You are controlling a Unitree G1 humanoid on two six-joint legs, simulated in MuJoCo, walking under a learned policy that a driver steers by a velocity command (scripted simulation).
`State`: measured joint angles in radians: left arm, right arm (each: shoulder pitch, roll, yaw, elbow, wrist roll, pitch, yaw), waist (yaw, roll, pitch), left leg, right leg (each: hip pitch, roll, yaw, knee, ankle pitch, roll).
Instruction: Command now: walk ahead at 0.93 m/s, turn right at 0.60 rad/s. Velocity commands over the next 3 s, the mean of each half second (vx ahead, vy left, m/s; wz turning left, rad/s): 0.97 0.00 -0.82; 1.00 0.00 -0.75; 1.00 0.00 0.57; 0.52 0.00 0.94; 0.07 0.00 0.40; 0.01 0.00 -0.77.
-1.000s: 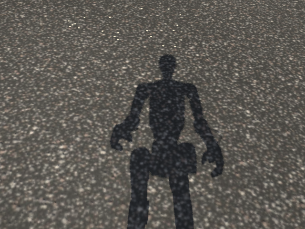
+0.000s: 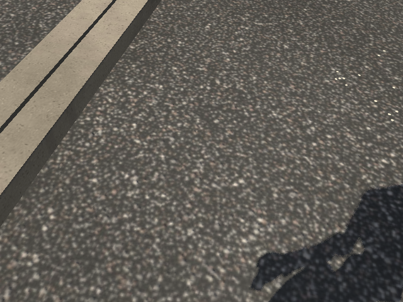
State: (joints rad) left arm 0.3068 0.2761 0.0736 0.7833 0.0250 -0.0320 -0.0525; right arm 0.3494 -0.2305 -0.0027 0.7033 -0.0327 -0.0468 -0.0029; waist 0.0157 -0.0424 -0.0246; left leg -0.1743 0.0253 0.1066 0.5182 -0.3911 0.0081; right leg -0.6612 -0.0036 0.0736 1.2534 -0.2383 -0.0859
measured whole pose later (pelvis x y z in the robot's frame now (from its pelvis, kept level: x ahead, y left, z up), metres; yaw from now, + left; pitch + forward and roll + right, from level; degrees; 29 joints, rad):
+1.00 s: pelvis +0.78 -0.26 +0.00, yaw -49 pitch +2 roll +3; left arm -0.01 0.32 0.01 0.60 0.05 -0.03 -0.08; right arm 0.55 -0.31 -0.06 0.91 -0.02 -0.10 0.01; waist -0.09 -0.05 -0.01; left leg 0.03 -0.01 0.12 0.25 -0.32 -0.02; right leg -0.76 -0.03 0.07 0.96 -0.11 -0.10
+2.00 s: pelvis +1.42 -0.78 -0.03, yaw +1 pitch +0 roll +0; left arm 0.05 0.27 -0.02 0.61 0.03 -0.06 0.04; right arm 0.33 -0.36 -0.11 0.74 0.00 0.02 -0.02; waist -0.09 0.00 0.09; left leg -0.26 -0.24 -0.20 0.97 -0.60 0.06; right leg -0.51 0.01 0.06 0.57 -0.08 0.01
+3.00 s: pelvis +1.44 -0.83 +0.01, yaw -16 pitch +2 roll +2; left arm 0.25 0.33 0.09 0.65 0.00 0.07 -0.01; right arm 0.16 -0.32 -0.05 0.67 -0.03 0.05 -0.01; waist 0.02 0.02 0.06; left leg -0.55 0.00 -0.07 0.96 -0.33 -0.06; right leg -0.25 0.13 0.17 0.47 -0.23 -0.08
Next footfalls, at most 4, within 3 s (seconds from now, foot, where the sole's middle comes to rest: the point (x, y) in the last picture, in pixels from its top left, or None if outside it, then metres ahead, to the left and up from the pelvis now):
0.30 right None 0.36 -0.06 -0.77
0.70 left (233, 216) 0.82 -0.11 -0.77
1.12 right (350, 204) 0.90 -0.57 -0.77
1.56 left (355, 125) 1.35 -0.70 -0.77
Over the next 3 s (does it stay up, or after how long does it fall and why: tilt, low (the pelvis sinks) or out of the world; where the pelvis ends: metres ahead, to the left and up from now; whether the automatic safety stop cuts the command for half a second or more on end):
stays up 1.44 -0.83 0.01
